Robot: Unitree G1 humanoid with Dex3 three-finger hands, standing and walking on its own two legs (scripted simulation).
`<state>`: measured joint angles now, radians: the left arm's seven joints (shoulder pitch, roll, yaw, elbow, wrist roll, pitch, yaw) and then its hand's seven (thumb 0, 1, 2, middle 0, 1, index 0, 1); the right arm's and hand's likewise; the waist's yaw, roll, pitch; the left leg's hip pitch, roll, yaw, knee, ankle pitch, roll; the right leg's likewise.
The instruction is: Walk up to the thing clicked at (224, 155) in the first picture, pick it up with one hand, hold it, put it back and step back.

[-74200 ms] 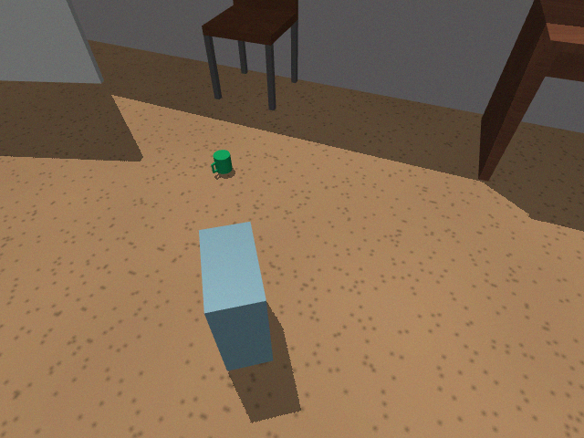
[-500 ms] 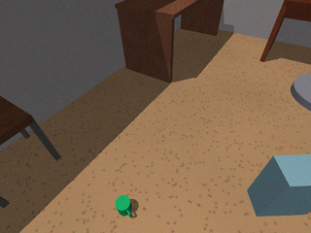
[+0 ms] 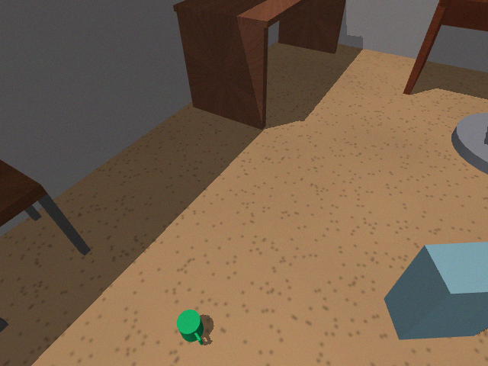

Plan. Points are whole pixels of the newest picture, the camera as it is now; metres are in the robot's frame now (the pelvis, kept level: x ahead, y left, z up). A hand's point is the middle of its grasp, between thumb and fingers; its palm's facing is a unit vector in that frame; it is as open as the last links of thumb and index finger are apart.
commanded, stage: stand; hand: left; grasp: from above
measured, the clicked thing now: (192, 329) +0.44 +0.23 -0.73
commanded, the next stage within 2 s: step back in 0.90 s
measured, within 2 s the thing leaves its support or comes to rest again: neither
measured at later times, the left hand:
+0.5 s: hand out of the picture +0.08 +0.25 -0.16, palm faces +0.01 -0.94 -0.34, open 7.4 cm
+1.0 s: hand out of the picture +0.09 +0.25 -0.15, palm faces +0.00 -0.93 -0.36, open 7.4 cm
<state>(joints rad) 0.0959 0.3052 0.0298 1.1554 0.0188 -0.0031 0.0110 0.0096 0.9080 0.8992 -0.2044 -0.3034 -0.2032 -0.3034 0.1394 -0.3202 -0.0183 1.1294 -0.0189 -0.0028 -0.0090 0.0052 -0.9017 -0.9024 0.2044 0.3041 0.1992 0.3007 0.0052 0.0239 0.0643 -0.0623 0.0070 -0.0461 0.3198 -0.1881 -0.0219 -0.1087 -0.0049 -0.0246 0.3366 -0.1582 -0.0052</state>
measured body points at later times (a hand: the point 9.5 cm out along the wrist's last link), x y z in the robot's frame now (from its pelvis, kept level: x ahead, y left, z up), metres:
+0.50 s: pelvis +0.01 +0.00 +0.00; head +0.01 -0.01 +0.45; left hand +0.08 +0.29 -0.13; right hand +0.07 -0.30 -0.14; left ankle +0.00 +0.14 -0.75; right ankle +0.02 -0.11 -0.75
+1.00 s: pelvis +0.00 +0.00 +0.00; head +0.03 -0.01 +0.44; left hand +0.09 +0.30 -0.13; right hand +0.07 -0.31 -0.14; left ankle +0.00 +0.13 -0.74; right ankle +0.02 -0.11 -0.75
